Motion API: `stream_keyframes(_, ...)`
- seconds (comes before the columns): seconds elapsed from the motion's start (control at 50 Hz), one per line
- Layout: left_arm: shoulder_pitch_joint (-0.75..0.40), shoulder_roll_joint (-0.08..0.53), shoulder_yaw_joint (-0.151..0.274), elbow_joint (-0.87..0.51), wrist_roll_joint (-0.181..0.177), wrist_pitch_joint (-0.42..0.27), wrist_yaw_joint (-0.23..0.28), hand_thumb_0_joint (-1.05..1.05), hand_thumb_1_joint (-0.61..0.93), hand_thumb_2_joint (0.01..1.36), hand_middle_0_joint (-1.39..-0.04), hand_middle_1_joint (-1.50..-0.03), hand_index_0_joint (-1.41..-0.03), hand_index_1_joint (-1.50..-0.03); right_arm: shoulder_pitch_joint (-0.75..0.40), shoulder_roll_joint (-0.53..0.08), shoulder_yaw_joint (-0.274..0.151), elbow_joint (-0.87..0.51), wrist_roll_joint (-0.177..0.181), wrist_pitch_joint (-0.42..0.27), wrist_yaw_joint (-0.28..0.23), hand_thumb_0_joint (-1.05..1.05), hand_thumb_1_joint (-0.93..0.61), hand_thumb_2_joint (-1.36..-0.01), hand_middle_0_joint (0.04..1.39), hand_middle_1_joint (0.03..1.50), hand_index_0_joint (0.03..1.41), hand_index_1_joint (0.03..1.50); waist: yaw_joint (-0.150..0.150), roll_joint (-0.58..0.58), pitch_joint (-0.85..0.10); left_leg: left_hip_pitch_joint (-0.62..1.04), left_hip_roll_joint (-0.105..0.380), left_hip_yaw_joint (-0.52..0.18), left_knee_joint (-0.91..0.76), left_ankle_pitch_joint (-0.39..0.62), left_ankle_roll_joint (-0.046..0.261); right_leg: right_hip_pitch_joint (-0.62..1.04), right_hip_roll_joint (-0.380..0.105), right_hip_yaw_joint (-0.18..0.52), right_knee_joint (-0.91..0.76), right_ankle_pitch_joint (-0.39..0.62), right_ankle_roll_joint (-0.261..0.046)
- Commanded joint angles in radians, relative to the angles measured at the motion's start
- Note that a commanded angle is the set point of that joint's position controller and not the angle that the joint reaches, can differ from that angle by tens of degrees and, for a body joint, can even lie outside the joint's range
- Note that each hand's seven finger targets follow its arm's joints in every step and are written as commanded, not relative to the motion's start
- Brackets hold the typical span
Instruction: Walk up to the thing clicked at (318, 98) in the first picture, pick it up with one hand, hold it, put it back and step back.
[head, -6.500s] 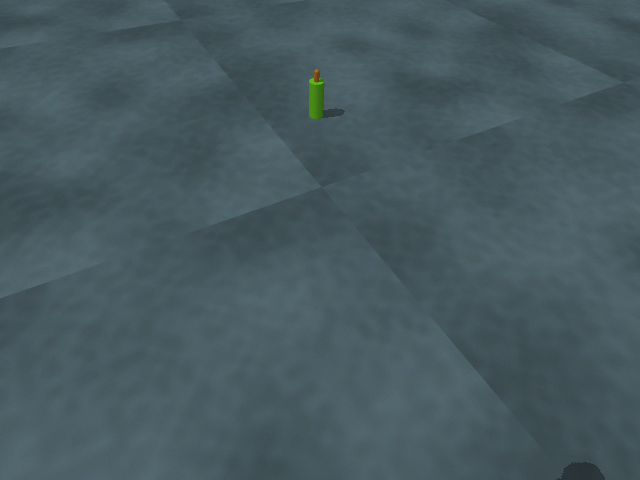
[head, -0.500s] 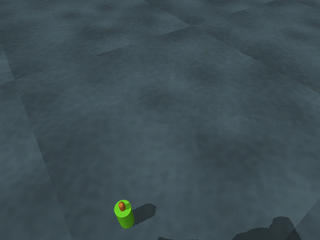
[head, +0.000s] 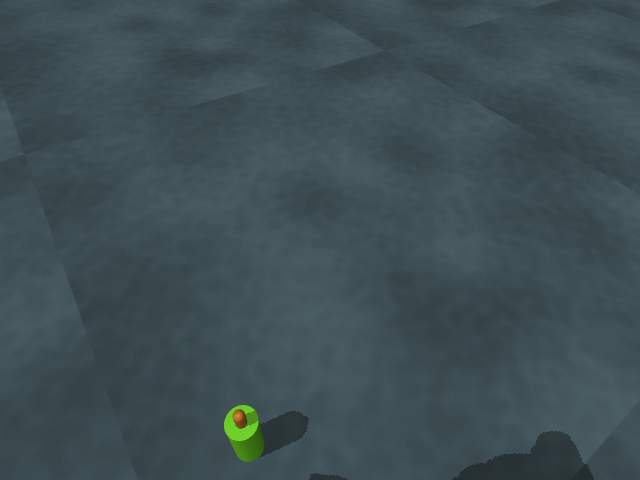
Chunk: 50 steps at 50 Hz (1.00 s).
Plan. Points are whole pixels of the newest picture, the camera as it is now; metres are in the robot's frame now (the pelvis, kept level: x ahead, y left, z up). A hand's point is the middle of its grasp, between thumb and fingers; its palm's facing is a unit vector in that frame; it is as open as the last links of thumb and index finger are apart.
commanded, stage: walk up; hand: left
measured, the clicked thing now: (244, 431) +0.37 +0.18 -0.64
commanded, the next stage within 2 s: stand in 0.62 s
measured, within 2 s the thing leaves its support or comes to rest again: neither
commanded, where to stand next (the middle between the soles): +0.04 +0.00 m, yaw +1 degrees
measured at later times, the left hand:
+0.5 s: hand out of the picture +0.08 +0.26 -0.15, palm faces +0.02 -0.94 -0.34, open 7.4 cm
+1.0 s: hand out of the picture +0.06 +0.25 -0.15, palm faces -0.01 -0.94 -0.33, open 7.4 cm
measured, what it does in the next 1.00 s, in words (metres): stands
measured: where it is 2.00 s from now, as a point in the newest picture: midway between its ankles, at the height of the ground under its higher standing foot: outside the picture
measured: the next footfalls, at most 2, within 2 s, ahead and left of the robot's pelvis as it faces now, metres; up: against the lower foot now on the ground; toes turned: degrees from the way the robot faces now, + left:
none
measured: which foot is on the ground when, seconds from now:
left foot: down 0.00-1.00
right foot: down 0.00-1.00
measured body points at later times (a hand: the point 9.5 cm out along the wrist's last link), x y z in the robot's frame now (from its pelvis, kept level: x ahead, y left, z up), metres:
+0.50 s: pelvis +0.00 +0.00 +0.00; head +0.01 +0.01 +0.45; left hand +0.08 +0.31 -0.13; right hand +0.10 -0.30 -0.12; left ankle +0.01 +0.13 -0.74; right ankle -0.03 -0.13 -0.74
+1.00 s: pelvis -0.02 +0.00 +0.01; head -0.01 +0.00 +0.46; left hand +0.06 +0.30 -0.12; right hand +0.08 -0.30 -0.12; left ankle +0.01 +0.13 -0.74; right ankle -0.03 -0.13 -0.74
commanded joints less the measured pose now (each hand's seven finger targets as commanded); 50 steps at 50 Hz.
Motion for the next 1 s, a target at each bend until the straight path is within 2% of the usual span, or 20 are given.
stream_keyframes(0.0,-0.057,0.217,0.043,-0.064,0.003,-0.028,0.012,0.0,0.9,0.9,-0.2,-0.3,-0.2,-0.3,-0.05,-0.223,-0.042,-0.065,0.003,-0.022,-0.018,0.0,-0.9,-0.9,0.2,0.3,0.2,0.3,-0.001,0.003,-0.096,0.058,0.078,-0.07,-0.056,0.26,0.065,-0.001,-0.074,0.065,-0.07,0.212,-0.057)
stream_keyframes(0.1,-0.055,0.211,0.043,-0.06,0.002,-0.024,0.012,0.0,0.9,0.9,-0.2,-0.3,-0.2,-0.3,-0.053,-0.224,-0.043,-0.061,0.003,-0.021,-0.019,0.0,-0.9,-0.9,0.2,0.3,0.2,0.3,0.002,0.022,-0.089,0.062,0.089,-0.088,-0.084,0.254,0.066,0.004,-0.067,0.053,-0.067,0.188,-0.053)
stream_keyframes(0.14,-0.05,0.208,0.044,-0.057,0.003,-0.024,0.012,0.0,0.9,0.9,-0.2,-0.3,-0.2,-0.3,-0.053,-0.214,-0.039,-0.062,0.004,-0.019,-0.02,0.0,-0.9,-0.9,0.2,0.3,0.2,0.3,0.004,0.007,-0.09,0.059,0.085,-0.082,-0.076,0.266,0.063,0.013,-0.073,0.061,-0.081,0.203,-0.052)
stream_keyframes(0.2,-0.054,0.212,0.044,-0.061,0.004,-0.024,0.012,0.0,0.9,0.9,-0.2,-0.3,-0.2,-0.3,-0.058,-0.213,-0.039,-0.061,0.003,-0.018,-0.02,0.0,-0.9,-0.9,0.2,0.3,0.2,0.3,0.0,0.012,-0.083,0.049,0.073,-0.077,-0.085,0.233,0.056,0.014,-0.077,0.064,-0.085,0.19,-0.054)
stream_keyframes(0.28,-0.043,0.209,0.048,-0.055,0.006,-0.023,0.013,0.0,0.9,0.9,-0.2,-0.3,-0.2,-0.3,-0.062,-0.216,-0.043,-0.062,0.002,-0.017,-0.021,0.0,-0.9,-0.9,0.2,0.3,0.2,0.3,0.003,0.009,-0.082,0.052,0.076,-0.085,-0.082,0.246,0.064,0.022,-0.071,0.05,-0.086,0.194,-0.051)
stream_keyframes(0.36,-0.048,0.212,0.052,-0.06,0.009,-0.023,0.013,0.0,0.9,0.9,-0.2,-0.3,-0.2,-0.3,-0.06,-0.205,-0.041,-0.065,0.001,-0.017,-0.02,0.0,-0.9,-0.9,0.2,0.3,0.2,0.3,-0.001,-0.002,-0.077,0.045,0.065,-0.071,-0.076,0.234,0.057,0.025,-0.081,0.06,-0.098,0.193,-0.053)
stream_keyframes(0.56,-0.049,0.202,0.054,-0.072,0.009,-0.022,0.012,0.0,0.9,0.9,-0.2,-0.3,-0.2,-0.3,-0.05,-0.2,-0.037,-0.068,-0.001,-0.02,-0.022,0.0,-0.9,-0.9,0.2,0.3,0.2,0.3,0.002,0.02,-0.084,0.042,0.075,-0.085,-0.104,0.247,0.055,0.05,-0.082,0.058,-0.104,0.198,-0.049)
stream_keyframes(0.58,-0.043,0.203,0.055,-0.067,0.009,-0.021,0.012,0.0,0.9,0.9,-0.2,-0.3,-0.2,-0.3,-0.055,-0.202,-0.038,-0.068,-0.002,-0.02,-0.022,0.0,-0.9,-0.9,0.2,0.3,0.2,0.3,0.004,0.022,-0.086,0.045,0.075,-0.087,-0.103,0.253,0.056,0.051,-0.078,0.052,-0.1,0.201,-0.048)
stream_keyframes(0.6,-0.064,0.188,0.044,-0.061,0.002,-0.021,0.016,0.0,0.9,0.9,-0.2,-0.3,-0.2,-0.3,-0.103,-0.19,-0.033,-0.075,0.003,-0.017,-0.027,0.0,-0.9,-0.9,0.2,0.3,0.2,0.3,0.004,0.026,-0.057,0.053,0.104,-0.095,-0.121,0.378,0.036,0.025,-0.108,0.074,-0.123,0.302,-0.042)
stream_keyframes(0.64,-0.049,0.191,0.044,-0.057,-0.003,-0.022,0.016,0.0,0.9,0.9,-0.2,-0.3,-0.2,-0.3,-0.088,-0.192,-0.031,-0.067,0.008,-0.017,-0.028,0.0,-0.9,-0.9,0.2,0.3,0.2,0.3,0.005,0.033,-0.084,0.098,0.11,-0.098,-0.124,0.427,0.03,0.043,-0.103,0.068,-0.124,0.338,-0.035)
stream_keyframes(0.68,-0.04,0.192,0.042,-0.049,-0.001,-0.025,0.018,0.0,0.9,0.9,-0.2,-0.3,-0.2,-0.3,-0.081,-0.194,-0.03,-0.059,0.008,-0.015,-0.027,0.0,-0.9,-0.9,0.2,0.3,0.2,0.3,0.004,0.01,-0.096,0.109,0.109,-0.091,-0.126,0.422,0.029,0.059,-0.104,0.063,-0.133,0.356,-0.028)
stream_keyframes(0.7,-0.048,0.192,0.042,-0.049,0.001,-0.026,0.018,0.0,0.9,0.9,-0.2,-0.3,-0.2,-0.3,-0.067,-0.197,-0.032,-0.057,0.007,-0.015,-0.028,0.0,-0.9,-0.9,0.2,0.3,0.2,0.3,-0.004,0.018,-0.119,0.114,0.108,-0.082,-0.133,0.403,0.027,0.07,-0.108,0.069,-0.139,0.342,-0.029)
stream_keyframes(0.82,-0.05,0.188,0.036,-0.034,0.003,-0.028,0.015,0.0,0.9,0.9,-0.2,-0.3,-0.2,-0.3,-0.085,-0.192,-0.027,-0.046,0.008,-0.011,-0.023,0.0,-0.9,-0.9,0.2,0.3,0.2,0.3,-0.004,0.005,-0.119,0.117,0.109,-0.084,-0.168,0.298,0.024,0.064,-0.107,0.072,-0.177,0.247,-0.028)
stream_keyframes(0.84,-0.051,0.195,0.036,-0.032,0.002,-0.029,0.015,0.0,0.9,0.9,-0.2,-0.3,-0.2,-0.3,-0.081,-0.183,-0.024,-0.042,0.006,-0.011,-0.022,0.0,-0.9,-0.9,0.2,0.3,0.2,0.3,-0.005,-0.002,-0.112,0.119,0.109,-0.086,-0.176,0.297,0.02,0.056,-0.107,0.075,-0.179,0.242,-0.028)
stream_keyframes(0.98,-0.049,0.191,0.033,-0.028,0.009,-0.026,0.012,0.0,0.9,0.9,-0.2,-0.3,-0.2,-0.3,-0.082,-0.185,-0.028,-0.034,0.0,-0.012,-0.016,0.0,-0.9,-0.9,0.2,0.3,0.2,0.3,-0.006,-0.001,-0.053,0.071,0.101,-0.094,-0.212,0.121,0.017,-0.003,-0.102,0.08,-0.213,0.085,-0.027)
